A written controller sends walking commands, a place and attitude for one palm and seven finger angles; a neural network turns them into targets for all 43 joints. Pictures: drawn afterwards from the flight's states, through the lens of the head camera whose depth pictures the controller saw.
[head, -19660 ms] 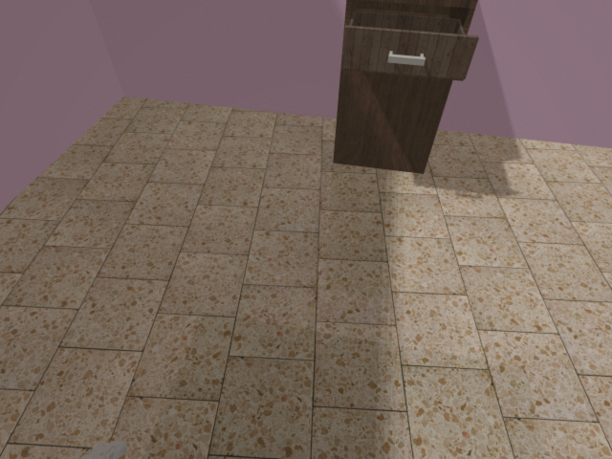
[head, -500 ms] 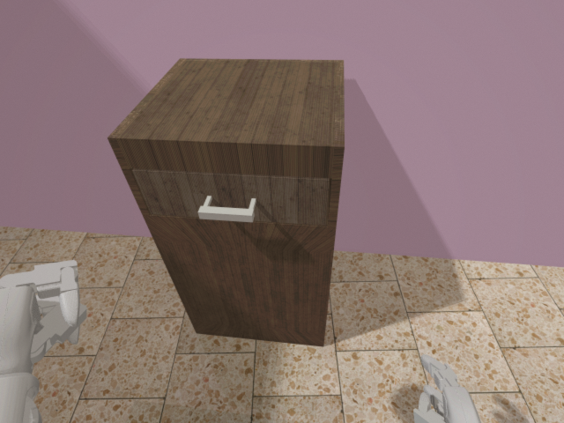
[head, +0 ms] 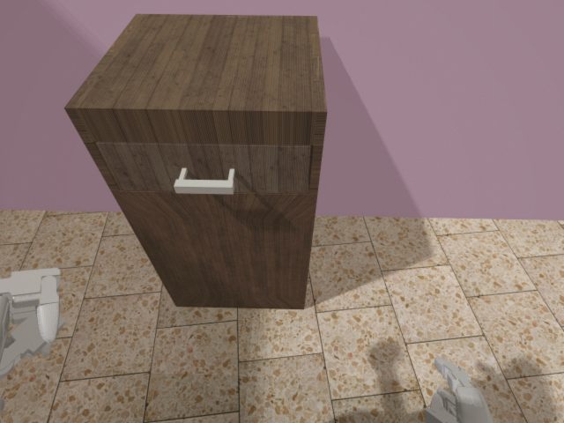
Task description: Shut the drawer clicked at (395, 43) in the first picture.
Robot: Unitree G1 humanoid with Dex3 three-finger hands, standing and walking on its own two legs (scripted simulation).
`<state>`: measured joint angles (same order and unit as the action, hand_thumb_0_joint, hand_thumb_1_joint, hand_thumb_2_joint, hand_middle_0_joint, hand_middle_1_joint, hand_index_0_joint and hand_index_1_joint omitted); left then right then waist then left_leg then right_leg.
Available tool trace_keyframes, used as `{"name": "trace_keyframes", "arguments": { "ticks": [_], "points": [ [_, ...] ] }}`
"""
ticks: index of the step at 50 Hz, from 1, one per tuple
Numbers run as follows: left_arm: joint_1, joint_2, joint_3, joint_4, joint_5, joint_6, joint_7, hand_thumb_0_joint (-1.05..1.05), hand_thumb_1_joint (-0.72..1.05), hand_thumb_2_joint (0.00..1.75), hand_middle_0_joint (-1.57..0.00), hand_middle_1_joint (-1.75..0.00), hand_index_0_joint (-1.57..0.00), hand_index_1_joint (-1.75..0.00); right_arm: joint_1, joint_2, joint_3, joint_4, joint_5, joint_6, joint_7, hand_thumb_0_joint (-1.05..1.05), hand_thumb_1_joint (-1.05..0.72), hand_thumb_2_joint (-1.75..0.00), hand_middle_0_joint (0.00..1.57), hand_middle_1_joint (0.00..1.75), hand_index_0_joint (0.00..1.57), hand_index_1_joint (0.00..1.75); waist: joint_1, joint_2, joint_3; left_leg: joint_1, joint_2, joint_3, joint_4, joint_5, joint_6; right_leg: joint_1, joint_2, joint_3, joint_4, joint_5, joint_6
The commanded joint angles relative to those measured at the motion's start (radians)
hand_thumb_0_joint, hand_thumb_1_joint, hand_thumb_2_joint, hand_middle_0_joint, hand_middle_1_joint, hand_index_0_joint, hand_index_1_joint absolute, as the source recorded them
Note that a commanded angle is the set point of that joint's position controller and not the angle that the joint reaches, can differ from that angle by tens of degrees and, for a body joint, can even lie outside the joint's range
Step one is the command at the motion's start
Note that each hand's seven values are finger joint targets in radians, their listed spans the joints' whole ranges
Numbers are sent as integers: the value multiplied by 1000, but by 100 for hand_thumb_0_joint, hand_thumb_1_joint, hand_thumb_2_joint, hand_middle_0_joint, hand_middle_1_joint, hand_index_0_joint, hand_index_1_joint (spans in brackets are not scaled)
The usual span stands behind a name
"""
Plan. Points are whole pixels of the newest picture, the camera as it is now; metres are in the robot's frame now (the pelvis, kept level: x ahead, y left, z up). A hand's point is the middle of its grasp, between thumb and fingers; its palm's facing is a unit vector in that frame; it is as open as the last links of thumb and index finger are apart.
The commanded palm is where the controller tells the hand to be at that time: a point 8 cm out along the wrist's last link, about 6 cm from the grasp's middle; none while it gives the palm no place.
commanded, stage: step back with the hand held close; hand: left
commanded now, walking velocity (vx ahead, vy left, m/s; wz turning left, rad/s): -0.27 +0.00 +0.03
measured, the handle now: (206, 179) +0.59 +0.20 -0.05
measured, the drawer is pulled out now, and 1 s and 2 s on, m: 0.00 0.00 0.00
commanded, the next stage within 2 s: stop stepping back and stand still in 1.06 s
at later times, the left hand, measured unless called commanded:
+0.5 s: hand (14, 390) +0.13 +0.23 +0.16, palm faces +0.38 -0.77 -0.51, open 3.3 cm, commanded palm +0.05 +0.28 +0.18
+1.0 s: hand out of the picture +0.05 +0.25 +0.18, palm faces +0.42 -0.80 -0.44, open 3.3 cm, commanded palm +0.00 +0.27 +0.18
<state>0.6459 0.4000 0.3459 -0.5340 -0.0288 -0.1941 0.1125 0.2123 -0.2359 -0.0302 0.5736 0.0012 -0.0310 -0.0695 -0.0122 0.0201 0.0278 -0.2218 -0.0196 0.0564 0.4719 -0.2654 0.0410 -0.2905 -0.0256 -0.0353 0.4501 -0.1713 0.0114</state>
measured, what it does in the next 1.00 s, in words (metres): walks backwards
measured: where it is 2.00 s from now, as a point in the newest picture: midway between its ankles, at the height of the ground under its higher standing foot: outside the picture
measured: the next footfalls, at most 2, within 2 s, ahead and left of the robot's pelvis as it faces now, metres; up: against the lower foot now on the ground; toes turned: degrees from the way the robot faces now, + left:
right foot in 1.16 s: -0.21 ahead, -0.12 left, +0.00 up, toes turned -3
left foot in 1.38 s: -0.20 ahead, +0.09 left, +0.00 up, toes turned +2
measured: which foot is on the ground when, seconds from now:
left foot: down 0.00-1.00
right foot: down 0.00-0.78, up 0.80-1.00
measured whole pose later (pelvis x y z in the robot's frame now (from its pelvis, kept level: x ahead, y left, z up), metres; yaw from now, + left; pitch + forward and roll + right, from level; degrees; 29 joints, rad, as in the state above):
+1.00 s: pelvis -0.13 -0.01 +0.00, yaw +0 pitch +5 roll -4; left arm 0.63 0.41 0.43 -0.64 -0.03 -0.28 0.16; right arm 0.19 -0.14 -0.01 0.62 -0.03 -0.15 -0.05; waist 0.02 -0.01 -0.05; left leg -0.47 0.06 0.01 0.45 -0.08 0.03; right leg -0.31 0.06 0.01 0.85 -0.47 0.02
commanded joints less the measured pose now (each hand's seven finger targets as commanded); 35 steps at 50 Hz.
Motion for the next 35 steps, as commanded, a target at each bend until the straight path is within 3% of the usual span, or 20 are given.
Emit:
{"name": "trace_keyframes", "arguments": {
  "ticks": [1, 4, 9, 13, 16, 19, 22, 24, 26, 27, 29, 31, 32, 33, 35],
  "points": [
    [-11, 150, 157, -244, -8, -74, 39, 0, 90, 90, -140, -160, -140, -160, -107, -113, -34, -179, -2, -66, -9, 0, -90, -90, 20, 30, 20, 30, 24, 96, -179, -148, 122, -126, -117, 296, 8, 251, -15, 54, 106, 327, -3],
    [-35, 129, 146, -203, -1, -72, 37, 0, 90, 90, -140, -160, -140, -160, -104, -117, -35, -171, -5, -71, -12, 0, -90, -90, 20, 30, 20, 30, 23, 99, -110, -274, 153, -150, -171, 130, 32, 262, 0, 57, 154, 215, 1],
    [-82, 108, 131, -162, 16, -82, 38, 0, 90, 90, -140, -160, -140, -160, -94, -120, -36, -173, 3, -82, -12, 0, -90, -90, 20, 30, 20, 30, 9, 15, -29, -461, 141, -159, -184, -240, 59, 289, -9, 110, 134, 126, -1],
    [-116, 129, 133, -206, 21, -95, 43, 0, 90, 90, -140, -160, -140, -160, -86, -114, -34, -175, -4, -89, -7, 0, -90, -90, 20, 30, 20, 30, 3, -83, -29, -370, 79, -130, -69, -288, 43, 135, -60, 196, -38, -99, -26],
    [-111, 137, 129, -250, 20, -109, 50, 0, 90, 90, -140, -160, -140, -160, -73, -116, -31, -173, -10, -94, -1, 0, -90, -90, 20, 30, 20, 30, -5, -63, -50, -263, 63, -126, -13, -262, 31, 12, -84, 212, -116, -245, -42],
    [-88, 149, 145, -285, 21, -123, 62, 0, 90, 90, -140, -160, -140, -160, -72, -120, -27, -173, -13, -102, -6, 0, -90, -90, 20, 30, 20, 30, -7, 40, -86, -296, 100, -172, -113, -278, 42, 71, -34, 138, -31, -196, -19],
    [-60, 155, 180, -266, 39, -132, 69, 0, 90, 90, -140, -160, -140, -160, -95, -124, -33, -180, -7, -113, -15, 0, -90, -90, 20, 30, 20, 30, 9, 162, -105, -560, 202, -268, -270, -386, 89, 336, 56, 68, 232, 19, 12],
    [-46, 158, 193, -263, 45, -137, 64, 0, 90, 90, -140, -160, -140, -160, -89, -121, -40, -186, -4, -117, -14, 0, -90, -90, 20, 30, 20, 30, 15, 156, -117, -596, 206, -244, -233, -332, 93, 384, 68, 77, 279, 142, 13],
    [-48, 168, 211, -237, 46, -145, 57, 0, 90, 90, -140, -160, -140, -160, -99, -122, -51, -183, -3, -124, -14, 0, -90, -90, 20, 30, 20, 30, 14, 83, -91, -651, 176, -219, -170, -345, 94, 405, 53, 131, 253, 187, 8],
    [-29, 171, 215, -234, 38, -147, 55, 0, 90, 90, -140, -160, -140, -160, -81, -117, -54, -177, 1, -123, -13, 0, -90, -90, 20, 30, 20, 30, 5, 37, -98, -567, 135, -195, -109, -247, 72, 340, 27, 169, 190, 287, -10],
    [-33, 163, 204, -223, 23, -150, 44, 0, 90, 90, -140, -160, -140, -160, -76, -110, -56, -154, -6, -116, -4, 0, -90, -90, 20, 30, 20, 30, -4, -45, -111, -417, 73, -133, 2, -163, 35, 185, -48, 260, 71, 293, -40],
    [-31, 160, 175, -238, 3, -148, 41, 0, 90, 90, -140, -160, -140, -160, -59, -98, -62, -132, -4, -105, 13, 0, -90, -90, 20, 30, 20, 30, -11, -130, -163, -227, 21, -83, 141, -62, -9, 28, -149, 336, -68, 206, -86],
    [-41, 167, 171, -255, -4, -147, 44, 0, 90, 90, -140, -160, -140, -160, -59, -93, -65, -126, -4, -97, 16, 0, -90, -90, 20, 30, 20, 30, -14, -157, -175, -165, 9, -73, 200, -70, -21, -38, -185, 359, -124, 141, -107],
    [-25, 170, 172, -243, -5, -144, 51, 0, 90, 90, -140, -160, -140, -160, -66, -83, -65, -114, -2, -88, 16, 0, -90, -90, 20, 30, 20, 30, -12, -171, -186, -125, 4, -65, 254, -86, -26, -79, -212, 358, -164, 73, -122],
    [-27, 190, 186, -270, -6, -139, 61, 0, 90, 90, -140, -160, -140, -160, -79, -79, -61, -117, 0, -72, 14, 0, -90, -90, 20, 30, 20, 30, -7, -187, -192, -93, 9, -70, 275, -107, -24, -122, -216, 320, -185, -11, -124]
  ]
}}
